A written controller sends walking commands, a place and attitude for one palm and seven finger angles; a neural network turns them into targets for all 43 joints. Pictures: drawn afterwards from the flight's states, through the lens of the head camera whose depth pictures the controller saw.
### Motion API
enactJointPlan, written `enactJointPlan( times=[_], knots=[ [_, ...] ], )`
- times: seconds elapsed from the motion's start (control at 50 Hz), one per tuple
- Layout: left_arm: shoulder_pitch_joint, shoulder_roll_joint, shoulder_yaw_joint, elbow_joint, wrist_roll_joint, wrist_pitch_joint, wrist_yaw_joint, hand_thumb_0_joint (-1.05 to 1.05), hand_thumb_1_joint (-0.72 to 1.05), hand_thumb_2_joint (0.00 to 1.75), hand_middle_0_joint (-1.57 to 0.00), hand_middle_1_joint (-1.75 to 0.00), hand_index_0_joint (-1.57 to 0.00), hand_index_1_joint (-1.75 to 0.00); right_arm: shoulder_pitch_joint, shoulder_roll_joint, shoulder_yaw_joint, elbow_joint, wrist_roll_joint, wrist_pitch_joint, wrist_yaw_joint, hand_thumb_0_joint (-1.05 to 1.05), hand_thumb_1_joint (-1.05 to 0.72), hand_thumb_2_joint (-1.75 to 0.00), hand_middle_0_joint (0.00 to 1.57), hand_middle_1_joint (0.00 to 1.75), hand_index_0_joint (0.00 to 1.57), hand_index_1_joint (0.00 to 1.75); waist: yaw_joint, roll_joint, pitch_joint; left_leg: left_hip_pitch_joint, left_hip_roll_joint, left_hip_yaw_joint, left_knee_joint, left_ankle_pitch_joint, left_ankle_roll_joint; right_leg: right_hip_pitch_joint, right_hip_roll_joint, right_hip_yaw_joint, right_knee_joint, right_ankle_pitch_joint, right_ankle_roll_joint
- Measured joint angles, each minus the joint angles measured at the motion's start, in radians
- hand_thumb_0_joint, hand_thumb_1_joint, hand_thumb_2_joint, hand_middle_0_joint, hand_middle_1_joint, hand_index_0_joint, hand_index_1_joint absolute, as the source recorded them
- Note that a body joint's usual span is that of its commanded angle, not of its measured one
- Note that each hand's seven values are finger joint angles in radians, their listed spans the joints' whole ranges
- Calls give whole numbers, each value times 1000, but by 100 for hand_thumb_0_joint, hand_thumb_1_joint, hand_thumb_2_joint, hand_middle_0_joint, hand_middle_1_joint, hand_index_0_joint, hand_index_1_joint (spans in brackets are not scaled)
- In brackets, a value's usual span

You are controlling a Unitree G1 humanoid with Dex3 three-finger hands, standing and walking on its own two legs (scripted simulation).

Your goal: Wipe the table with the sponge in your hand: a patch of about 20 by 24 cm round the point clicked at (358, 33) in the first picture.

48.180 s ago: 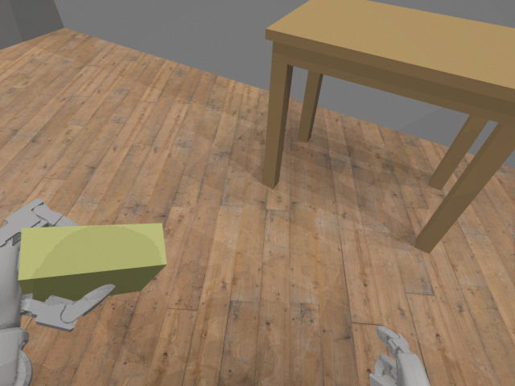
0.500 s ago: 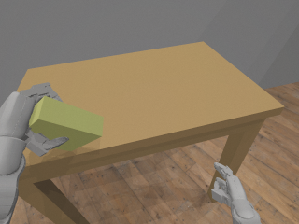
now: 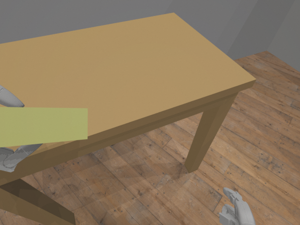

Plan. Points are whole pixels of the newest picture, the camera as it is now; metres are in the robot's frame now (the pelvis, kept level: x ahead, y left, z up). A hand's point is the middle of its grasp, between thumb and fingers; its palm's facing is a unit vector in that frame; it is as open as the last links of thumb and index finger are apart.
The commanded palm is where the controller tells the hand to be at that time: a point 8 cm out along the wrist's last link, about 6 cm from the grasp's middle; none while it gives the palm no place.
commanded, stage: step back with the hand held close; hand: left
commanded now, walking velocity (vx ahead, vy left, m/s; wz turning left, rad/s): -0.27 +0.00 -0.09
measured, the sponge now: (48, 122) +0.26 +0.18 +0.22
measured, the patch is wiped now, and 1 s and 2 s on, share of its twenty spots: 0.90 0.90 0.90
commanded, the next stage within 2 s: stop stepping back and stand still in 0.60 s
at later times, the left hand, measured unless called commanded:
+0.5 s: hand out of the picture +0.08 +0.23 +0.27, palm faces +0.48 -0.82 -0.32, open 9.3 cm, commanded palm +0.01 +0.29 +0.29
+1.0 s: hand out of the picture -0.04 +0.17 +0.29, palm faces +0.42 -0.80 -0.42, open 9.3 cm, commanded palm -0.10 +0.24 +0.29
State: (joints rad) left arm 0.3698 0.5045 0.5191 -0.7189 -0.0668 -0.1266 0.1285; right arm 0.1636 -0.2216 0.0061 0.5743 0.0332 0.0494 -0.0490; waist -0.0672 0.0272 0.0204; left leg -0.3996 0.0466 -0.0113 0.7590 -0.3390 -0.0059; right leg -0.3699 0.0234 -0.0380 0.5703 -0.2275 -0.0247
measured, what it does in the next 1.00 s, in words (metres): walks backwards: left foot, then right foot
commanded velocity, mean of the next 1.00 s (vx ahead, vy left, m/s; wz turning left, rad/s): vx -0.17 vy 0.03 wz -0.09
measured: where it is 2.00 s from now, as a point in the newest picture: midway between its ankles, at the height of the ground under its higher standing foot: outside the picture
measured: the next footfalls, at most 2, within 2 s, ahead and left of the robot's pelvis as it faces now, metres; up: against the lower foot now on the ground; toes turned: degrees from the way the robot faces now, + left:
left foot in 0.46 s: -0.07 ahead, +0.13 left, +0.00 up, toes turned +6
right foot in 0.74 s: -0.24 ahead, -0.16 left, +0.00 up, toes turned +0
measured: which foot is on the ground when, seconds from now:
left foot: down 0.00-0.28, up 0.30-0.44, down 0.46-0.74, up 0.76-0.98, down 1.00-1.00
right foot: down 0.00-0.44, up 0.46-0.72, down 0.74-1.00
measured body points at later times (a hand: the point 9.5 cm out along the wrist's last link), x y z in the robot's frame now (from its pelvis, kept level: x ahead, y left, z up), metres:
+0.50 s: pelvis -0.14 +0.00 -0.01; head -0.12 +0.03 +0.44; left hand +0.05 +0.27 +0.28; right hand +0.08 -0.22 -0.07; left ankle -0.11 +0.13 -0.73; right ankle -0.01 -0.11 -0.70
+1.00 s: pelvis -0.26 -0.04 +0.00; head -0.28 -0.05 +0.45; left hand -0.07 +0.21 +0.31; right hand -0.13 -0.32 -0.07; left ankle -0.26 +0.10 -0.73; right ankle -0.22 -0.13 -0.73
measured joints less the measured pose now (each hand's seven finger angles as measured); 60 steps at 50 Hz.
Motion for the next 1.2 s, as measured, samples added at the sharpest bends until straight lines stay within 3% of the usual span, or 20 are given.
enactJointPlan(
  times=[0.04, 0.06, 0.14, 0.22, 0.26, 0.32, 0.38, 0.44, 0.48, 0.54, 0.58, 0.62, 0.7, 0.74, 0.78, 0.86, 0.94, 1.0, 1.1, 1.2],
  knots=[
    [43, -1, -16, -43, -2, -5, -4, -3, -47, 108, -78, -139, -84, -142, 3, -12, -4, -17, -4, -12, -9, 1, -90, -89, 20, 30, 20, 30, 3, 0, -10, 28, 16, 0, -73, 42, -1, -24, 0, -6, 18, 1, 6],
    [53, 1, -24, -61, -2, -10, -5, -3, -47, 108, -78, -139, -84, -141, 3, -16, -8, -19, -9, -19, -15, 1, -90, -89, 20, 30, 20, 30, 7, -4, -14, 34, 14, -2, -100, 13, -20, -38, -5, -9, 29, 2, 10],
    [33, 4, -16, -78, -1, -24, 10, -3, -47, 108, -78, -138, -84, -141, 5, -5, -11, -19, -17, -45, -27, 1, -90, -89, 20, 30, 20, 30, 70, -58, -8, 29, -15, 22, -125, 51, -16, -61, -29, 20, 39, 27, 23],
    [-92, -26, -4, 14, 11, -22, 29, -3, -48, 108, -78, -138, -84, -141, 6, 14, 1, -13, -21, -73, -21, 1, -90, -89, 20, 30, 20, 30, 105, -65, -11, 32, -23, 13, -122, 78, -21, -63, -15, 44, 97, -56, 31],
    [-169, -55, -8, 71, 17, -8, 35, -3, -48, 108, -78, -138, -84, -141, -1, 18, 10, -10, -16, -77, -16, 1, -90, -89, 20, 30, 20, 30, 112, -54, -12, 22, -20, -2, -94, 78, -27, -51, -9, 36, 73, 50, 17],
    [-247, -108, -50, 113, 25, 25, 37, -3, -47, 108, -78, -138, -84, -141, -26, 19, 18, 17, -13, -62, -5, 1, -90, -89, 20, 30, 21, 30, 107, -43, -24, -39, -17, -12, 49, -52, -7, -59, -5, 14, 62, 65, -6],
    [-264, -129, -109, 86, 30, 49, 22, -3, -47, 108, -78, -139, -84, -142, -48, 23, 30, 39, -16, -31, 7, 1, -90, -89, 20, 30, 21, 30, 90, -72, -26, -56, -24, 27, 191, -106, 7, -65, -22, 10, 3, 114, -4],
    [-216, -91, -124, 9, 23, 45, 5, -3, -47, 108, -78, -139, -84, -142, -41, 18, 43, -6, -21, -13, 6, 1, -90, -89, 20, 30, 21, 30, 64, -93, -27, 40, -15, 55, -2, -125, 19, -112, -34, 7, -17, 141, 3],
    [-194, -56, -105, -30, 20, 26, 7, -3, -47, 108, -78, -139, -84, -141, -43, 11, 33, -33, -32, -19, -6, 1, -90, -89, 20, 30, 21, 30, 47, -72, -1, 19, -2, 36, -66, -22, 22, -186, -13, 20, 118, -22, 17],
    [-162, -18, -54, -44, 13, 17, 19, -3, -48, 108, -78, -138, -84, -141, -26, 45, 14, -15, -29, -43, -7, 1, -90, -89, 20, 30, 21, 30, 72, -74, 33, 9, 18, 51, -86, 60, 1, -242, 38, 71, 455, -160, 35],
    [-139, -12, -19, -40, 5, 21, 25, -3, -48, 108, -78, -138, -84, -141, 1, 67, 12, 7, -23, -61, 4, 1, -90, -89, 20, 30, 21, 30, 83, -72, 23, 18, 36, 59, -132, 95, -8, -212, 54, 66, 530, -210, 51],
    [-140, -30, -6, -22, 1, 30, 32, -3, -48, 108, -78, -138, -84, -141, 23, 76, 14, 30, -17, -75, 18, 1, -90, -89, 20, 30, 21, 30, 90, -61, 11, 26, 53, 64, -178, 131, -15, -136, 51, 48, 469, -225, 57],
    [-189, -78, -23, 18, -2, 47, 40, -3, -48, 108, -78, -139, -84, -141, 38, 66, 30, 48, -16, -97, 33, 1, -90, -89, 20, 30, 21, 30, 95, -39, -6, 10, 74, 79, -222, 190, -34, 49, 26, 44, 171, -172, 51],
    [-211, -83, -35, 27, 3, 43, 35, -3, -47, 108, -78, -139, -84, -142, 27, 55, 36, 41, -19, -103, 38, 1, -90, -89, 20, 30, 21, 30, 89, -32, -7, -31, 83, 83, -198, 203, -45, 121, 20, 45, 8, -103, 21],
    [-203, -100, -62, 30, 11, 21, 22, -3, -47, 108, -78, -139, -84, -142, -2, 38, 29, 48, -15, -92, 37, 1, -90, -89, 20, 30, 21, 30, 71, 1, 14, -77, 84, 43, -97, 84, -39, 106, 47, 38, -6, -85, -14],
    [-85, -49, -66, -10, 13, -14, 0, -3, -47, 108, -78, -139, -84, -142, 1, 30, 13, 27, -2, -81, 25, 1, -90, -89, 20, 30, 21, 30, 42, -44, -1, -108, -2, 17, 118, -8, -18, 71, 25, 79, -41, -15, -21],
    [3, 4, -33, -5, 3, -41, 6, -3, -48, 108, -78, -138, -84, -141, 53, 0, -6, -1, -6, -75, 4, 1, -90, -89, 20, 30, 21, 30, 12, -59, -55, 24, -22, 41, -47, 19, 5, 51, 11, 82, -52, 11, -20],
    [-25, 0, -33, 42, -1, -53, 16, -3, -48, 108, -79, -138, -84, -141, 94, -53, -29, 14, -11, -80, -12, 1, -90, -89, 20, 30, 20, 30, 2, -8, -92, 122, -2, 8, -217, -10, 29, 27, 29, 32, -36, 10, -16],
    [-63, -56, -23, 160, 10, -32, 31, -3, -48, 108, -78, -138, -84, -141, 135, -64, -31, 55, -10, -85, -23, 1, -90, -89, 19, 30, 20, 30, 34, -10, -99, 119, -7, 1, -183, 6, 3, 36, 22, 27, -6, -60, 0],
    [-112, -114, -54, 198, 34, 4, 35, -3, -48, 108, -78, -139, -84, -142, 159, -31, -8, 69, -31, -115, -20, 1, -90, -89, 19, 30, 20, 30, 51, -20, -96, 91, -8, -13, -108, -103, 30, 35, 16, 3, 13, -37, -27]
  ],
)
